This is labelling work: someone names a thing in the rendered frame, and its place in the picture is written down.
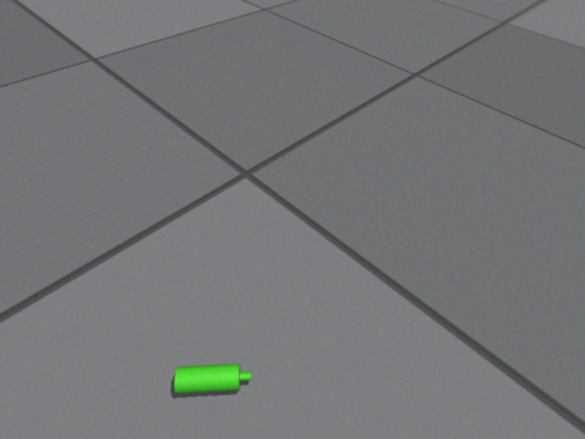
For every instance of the bottle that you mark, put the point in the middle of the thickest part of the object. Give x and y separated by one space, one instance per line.
208 378

